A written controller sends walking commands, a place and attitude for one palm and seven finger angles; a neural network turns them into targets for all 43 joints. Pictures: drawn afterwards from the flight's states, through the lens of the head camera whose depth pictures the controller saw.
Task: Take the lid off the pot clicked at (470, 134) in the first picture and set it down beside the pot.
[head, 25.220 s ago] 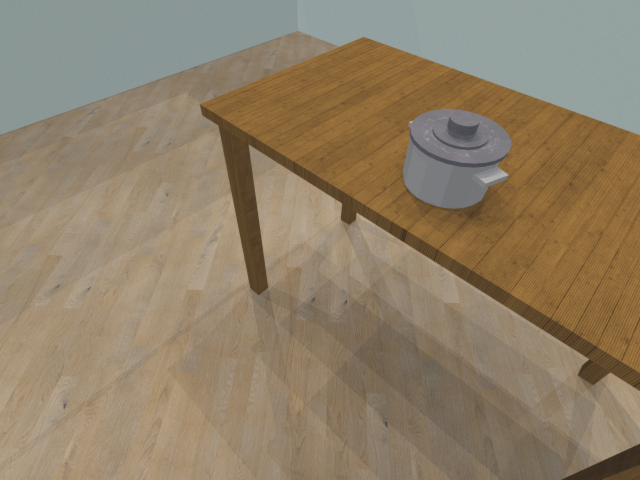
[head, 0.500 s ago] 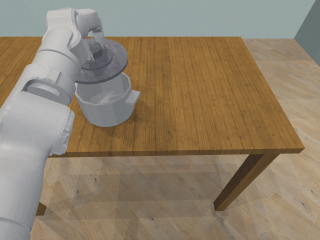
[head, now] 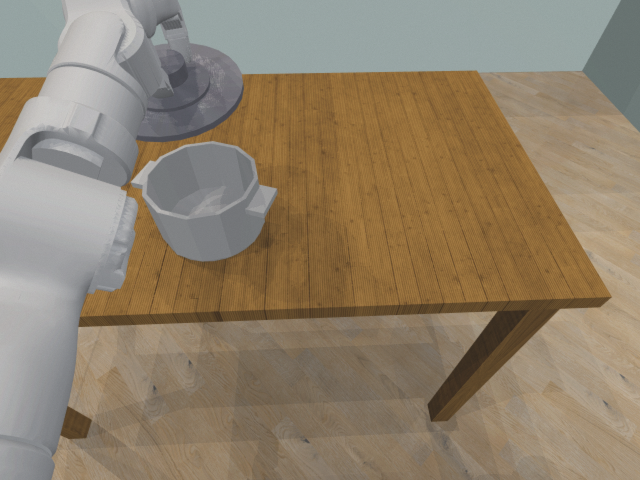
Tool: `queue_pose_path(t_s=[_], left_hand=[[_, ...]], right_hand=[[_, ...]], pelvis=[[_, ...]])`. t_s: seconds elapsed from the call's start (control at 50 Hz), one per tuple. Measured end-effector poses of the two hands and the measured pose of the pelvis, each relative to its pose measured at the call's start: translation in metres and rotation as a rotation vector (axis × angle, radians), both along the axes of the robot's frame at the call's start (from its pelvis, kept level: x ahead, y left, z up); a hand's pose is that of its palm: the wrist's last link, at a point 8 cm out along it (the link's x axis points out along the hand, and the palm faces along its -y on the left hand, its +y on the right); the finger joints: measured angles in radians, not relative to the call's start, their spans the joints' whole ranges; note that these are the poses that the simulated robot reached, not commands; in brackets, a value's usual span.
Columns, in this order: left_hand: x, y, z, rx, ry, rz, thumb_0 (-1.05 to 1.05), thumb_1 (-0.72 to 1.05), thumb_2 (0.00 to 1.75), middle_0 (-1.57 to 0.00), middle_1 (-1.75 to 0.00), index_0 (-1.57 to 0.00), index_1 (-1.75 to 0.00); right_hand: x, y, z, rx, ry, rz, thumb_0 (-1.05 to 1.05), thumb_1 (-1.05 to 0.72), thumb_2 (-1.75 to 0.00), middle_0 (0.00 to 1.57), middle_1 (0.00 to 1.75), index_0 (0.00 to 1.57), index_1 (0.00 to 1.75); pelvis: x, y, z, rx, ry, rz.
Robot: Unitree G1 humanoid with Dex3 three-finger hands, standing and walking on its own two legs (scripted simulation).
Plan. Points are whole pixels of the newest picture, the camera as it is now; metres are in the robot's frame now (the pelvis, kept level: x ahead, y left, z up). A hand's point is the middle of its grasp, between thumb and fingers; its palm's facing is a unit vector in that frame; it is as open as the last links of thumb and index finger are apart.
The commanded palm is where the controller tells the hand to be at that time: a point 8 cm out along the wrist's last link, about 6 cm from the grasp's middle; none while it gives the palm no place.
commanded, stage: lift the lid straight up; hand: left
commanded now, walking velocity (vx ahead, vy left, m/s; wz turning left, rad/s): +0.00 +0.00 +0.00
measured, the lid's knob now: (164, 69) +0.53 +0.14 +0.25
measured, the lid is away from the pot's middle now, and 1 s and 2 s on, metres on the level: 0.02 0.07 0.19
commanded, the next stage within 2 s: move the lid sideways beside the pot in 0.36 s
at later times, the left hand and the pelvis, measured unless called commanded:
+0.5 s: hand (134, 58) +0.49 +0.15 +0.28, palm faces -0.24 -0.10 -0.97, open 8.3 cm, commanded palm +0.50 +0.14 +0.34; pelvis -0.01 +0.00 +0.00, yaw +1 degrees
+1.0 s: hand (86, 60) +0.49 +0.20 +0.28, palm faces -0.23 -0.08 -0.97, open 8.3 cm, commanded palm +0.50 +0.19 +0.34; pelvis +0.00 +0.00 +0.00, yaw +1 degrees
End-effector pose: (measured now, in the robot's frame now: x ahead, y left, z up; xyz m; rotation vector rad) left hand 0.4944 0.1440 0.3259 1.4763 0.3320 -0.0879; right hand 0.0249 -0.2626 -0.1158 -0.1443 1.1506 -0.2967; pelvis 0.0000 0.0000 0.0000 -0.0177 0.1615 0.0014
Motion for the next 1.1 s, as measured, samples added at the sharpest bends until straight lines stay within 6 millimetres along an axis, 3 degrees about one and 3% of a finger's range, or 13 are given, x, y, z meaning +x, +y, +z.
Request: queue_pose_path(t_s=[0.3,0.62,0.86,1.1], left_hand=[[-0.012,0.015,0.018,0.012,-0.03,0.054,-0.03,0.26,0.75,-0.67,-1.06,-0.51,-0.93],[-0.007,0.009,0.012,0.012,-0.034,-0.02,-0.03,0.25,0.75,-0.67,-1.06,-0.51,-0.93],[-0.006,0.041,0.014,0.036,-0.031,0.046,-0.03,0.26,0.75,-0.67,-1.06,-0.51,-0.93],[-0.012,0.066,0.009,0.037,-0.01,0.079,-0.03,0.26,0.75,-0.67,-1.06,-0.51,-0.93]], right_hand=[[0.023,-0.003,0.003,-0.014,-0.035,0.045,0.01,-0.9,-0.9,0.2,0.3,0.2,0.3],[0.01,-0.002,0.003,-0.021,-0.013,0.011,0.01,-0.9,-0.9,0.2,0.3,0.2,0.3],[-0.007,-0.005,0.002,-0.015,0.051,-0.015,0.01,-0.9,-0.9,0.2,0.3,0.2,0.3],[0.009,-0.008,0.005,-0.028,0.034,0.004,0.01,-0.9,-0.9,0.2,0.3,0.2,0.3]], pelvis=[[-0.003,-0.001,0.0,-0.001,-0.004,0.018],[-0.004,0.0,0.0,-0.002,-0.006,0.002],[-0.002,0.0,0.0,-0.003,-0.001,0.001],[-0.002,-0.001,0.0,-0.007,-0.004,0.011]])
